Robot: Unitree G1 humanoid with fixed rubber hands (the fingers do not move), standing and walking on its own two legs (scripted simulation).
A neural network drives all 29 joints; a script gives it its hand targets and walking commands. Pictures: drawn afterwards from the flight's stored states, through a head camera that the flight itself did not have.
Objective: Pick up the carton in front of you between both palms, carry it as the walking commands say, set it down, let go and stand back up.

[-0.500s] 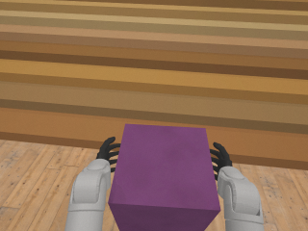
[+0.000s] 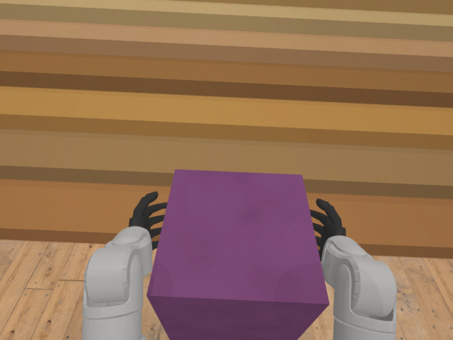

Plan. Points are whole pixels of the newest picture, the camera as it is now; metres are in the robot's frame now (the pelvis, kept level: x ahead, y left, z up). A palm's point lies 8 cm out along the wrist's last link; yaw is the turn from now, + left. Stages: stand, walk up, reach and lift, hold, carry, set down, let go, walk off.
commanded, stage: carry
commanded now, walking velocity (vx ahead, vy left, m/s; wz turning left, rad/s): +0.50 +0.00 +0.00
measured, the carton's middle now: (234, 263) +0.27 -0.01 +0.02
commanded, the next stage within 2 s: none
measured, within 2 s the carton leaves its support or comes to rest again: neither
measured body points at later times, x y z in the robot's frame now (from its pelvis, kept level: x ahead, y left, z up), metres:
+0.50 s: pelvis +0.32 -0.03 +0.00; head +0.35 -0.04 +0.44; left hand +0.67 +0.13 +0.15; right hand +0.68 -0.18 +0.14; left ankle +0.45 +0.10 -0.70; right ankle +0.23 -0.12 -0.75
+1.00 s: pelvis +0.65 -0.01 -0.02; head +0.74 +0.01 +0.43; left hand +1.06 +0.14 +0.12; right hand +1.05 -0.17 +0.13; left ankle +0.53 +0.06 -0.75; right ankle +0.76 -0.11 -0.55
